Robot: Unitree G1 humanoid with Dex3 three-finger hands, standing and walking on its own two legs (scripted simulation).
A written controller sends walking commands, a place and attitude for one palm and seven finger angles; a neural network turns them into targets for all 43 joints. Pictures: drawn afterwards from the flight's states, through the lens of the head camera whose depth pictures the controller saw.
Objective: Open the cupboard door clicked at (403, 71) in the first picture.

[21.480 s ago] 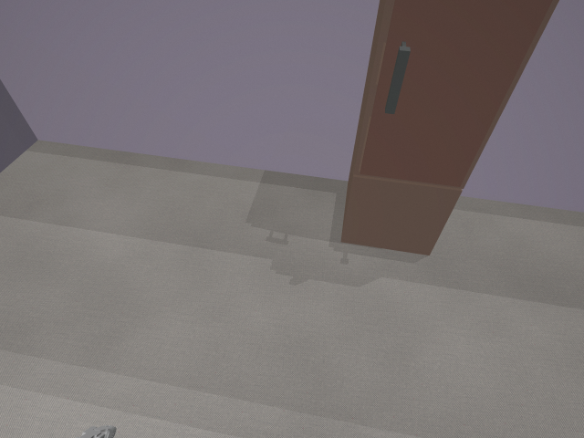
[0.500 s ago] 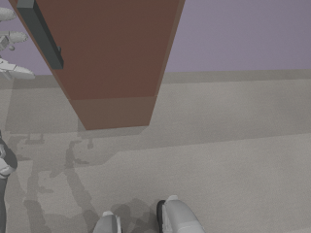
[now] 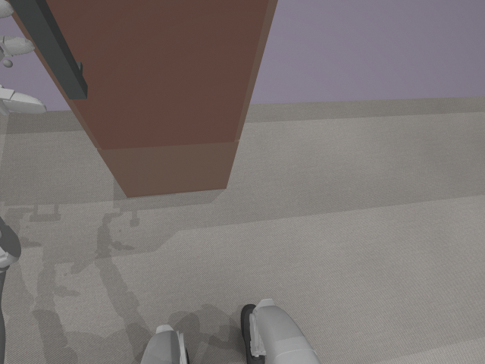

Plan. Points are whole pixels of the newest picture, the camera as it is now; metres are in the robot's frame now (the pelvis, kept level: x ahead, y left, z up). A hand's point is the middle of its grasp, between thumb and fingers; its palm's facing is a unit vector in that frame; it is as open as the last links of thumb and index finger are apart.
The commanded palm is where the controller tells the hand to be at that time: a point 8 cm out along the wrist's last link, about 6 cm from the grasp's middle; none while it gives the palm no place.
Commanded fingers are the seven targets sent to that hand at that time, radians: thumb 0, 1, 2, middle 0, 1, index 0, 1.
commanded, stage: slide the fingers in behind the handle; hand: left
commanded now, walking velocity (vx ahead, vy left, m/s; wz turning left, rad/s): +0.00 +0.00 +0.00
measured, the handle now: (56, 38) +0.59 +0.21 +0.09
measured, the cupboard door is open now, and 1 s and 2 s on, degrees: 0 0 0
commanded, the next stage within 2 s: close the thumb around the handle in 1.36 s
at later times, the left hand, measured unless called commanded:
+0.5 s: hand (38, 61) +0.54 +0.22 +0.09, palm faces +0.01 -1.00 +0.01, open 13.9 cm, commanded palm +0.52 +0.26 +0.09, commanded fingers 0.00 -0.50 0.30 -0.30 -1.20 -0.30 -1.20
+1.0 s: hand (65, 63) +0.54 +0.19 +0.09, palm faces +0.02 -1.00 -0.02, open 13.8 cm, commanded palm +0.52 +0.23 +0.09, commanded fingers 0.00 -0.50 0.30 -0.30 -1.20 -0.30 -1.20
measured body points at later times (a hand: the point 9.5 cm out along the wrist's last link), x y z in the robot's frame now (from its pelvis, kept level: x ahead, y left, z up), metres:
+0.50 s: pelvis +0.01 +0.00 +0.00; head +0.16 +0.03 +0.43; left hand +0.53 +0.27 +0.10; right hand +0.00 -0.26 -0.10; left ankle -0.03 +0.10 -0.67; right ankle +0.05 -0.15 -0.67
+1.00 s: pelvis +0.00 -0.01 +0.00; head +0.16 +0.01 +0.42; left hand +0.54 +0.24 +0.09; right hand -0.02 -0.27 -0.10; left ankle -0.03 +0.10 -0.67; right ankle +0.05 -0.15 -0.67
